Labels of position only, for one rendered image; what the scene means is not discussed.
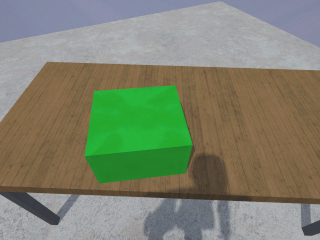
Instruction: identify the table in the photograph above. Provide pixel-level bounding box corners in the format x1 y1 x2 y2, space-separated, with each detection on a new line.
0 62 320 236

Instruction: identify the carton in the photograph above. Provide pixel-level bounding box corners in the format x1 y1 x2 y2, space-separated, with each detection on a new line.
85 85 193 184

